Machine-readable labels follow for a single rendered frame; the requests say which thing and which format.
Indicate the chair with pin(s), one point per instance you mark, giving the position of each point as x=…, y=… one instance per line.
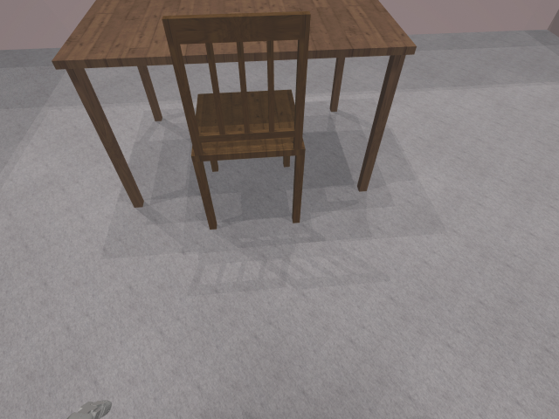
x=243, y=125

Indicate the table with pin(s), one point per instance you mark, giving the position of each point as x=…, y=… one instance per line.
x=117, y=33

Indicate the left robot hand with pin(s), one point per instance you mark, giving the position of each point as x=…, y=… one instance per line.
x=92, y=410

